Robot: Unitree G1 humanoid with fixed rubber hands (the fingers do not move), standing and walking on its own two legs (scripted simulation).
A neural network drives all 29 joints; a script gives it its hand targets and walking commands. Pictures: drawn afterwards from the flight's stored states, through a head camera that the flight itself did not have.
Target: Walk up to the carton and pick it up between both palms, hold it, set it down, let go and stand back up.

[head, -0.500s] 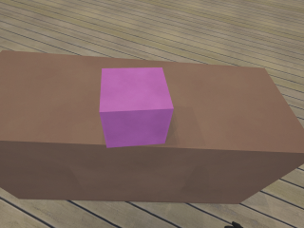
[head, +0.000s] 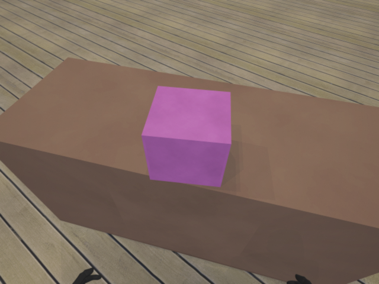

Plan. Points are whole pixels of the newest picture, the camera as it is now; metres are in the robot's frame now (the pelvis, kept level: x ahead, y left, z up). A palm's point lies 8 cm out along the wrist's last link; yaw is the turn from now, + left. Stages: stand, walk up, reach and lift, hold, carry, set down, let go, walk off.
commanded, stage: walk up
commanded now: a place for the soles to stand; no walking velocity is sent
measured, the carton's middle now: (189, 136) +0.49 +0.01 +0.01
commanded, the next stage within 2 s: none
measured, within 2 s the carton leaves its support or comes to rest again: neither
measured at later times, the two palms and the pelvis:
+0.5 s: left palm out of the picture +0.02 +0.30 -0.13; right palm out of the picture +0.12 -0.22 -0.10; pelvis +0.01 +0.03 +0.00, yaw +9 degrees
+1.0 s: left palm out of the picture +0.08 +0.33 -0.11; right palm (267, 281) +0.16 -0.17 -0.11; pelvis +0.03 +0.07 +0.01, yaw +0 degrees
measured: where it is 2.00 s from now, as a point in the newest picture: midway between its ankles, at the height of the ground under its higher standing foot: outside the picture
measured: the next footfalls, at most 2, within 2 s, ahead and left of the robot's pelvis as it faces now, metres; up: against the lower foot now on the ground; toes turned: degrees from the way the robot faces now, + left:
right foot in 0.80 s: +0.06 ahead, -0.09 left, +0.00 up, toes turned -10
